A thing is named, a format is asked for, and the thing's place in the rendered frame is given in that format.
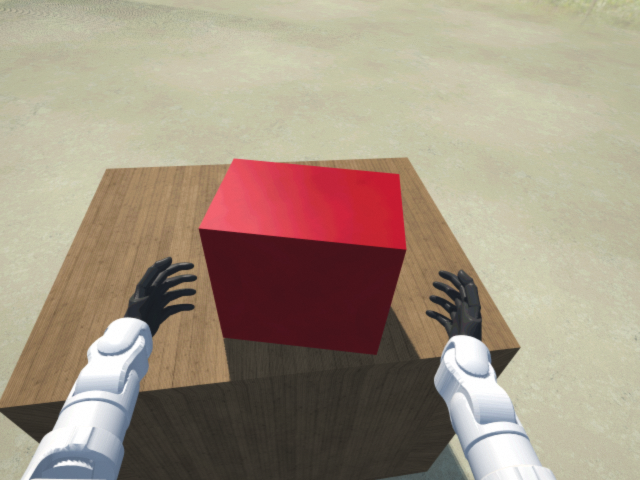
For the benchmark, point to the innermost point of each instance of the right robot forearm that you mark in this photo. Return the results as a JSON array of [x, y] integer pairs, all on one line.
[[482, 415]]

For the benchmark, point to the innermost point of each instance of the carton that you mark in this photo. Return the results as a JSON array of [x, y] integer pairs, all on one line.
[[304, 255]]

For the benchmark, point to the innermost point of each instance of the robot right hand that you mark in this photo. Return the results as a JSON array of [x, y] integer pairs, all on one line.
[[466, 316]]

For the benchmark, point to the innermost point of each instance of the left robot forearm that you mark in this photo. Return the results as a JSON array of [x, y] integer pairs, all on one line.
[[87, 439]]

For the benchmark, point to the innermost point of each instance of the pedestal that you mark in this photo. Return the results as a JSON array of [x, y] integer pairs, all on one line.
[[214, 408]]

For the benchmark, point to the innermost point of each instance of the robot left hand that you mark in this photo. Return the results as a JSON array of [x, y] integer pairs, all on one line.
[[148, 301]]

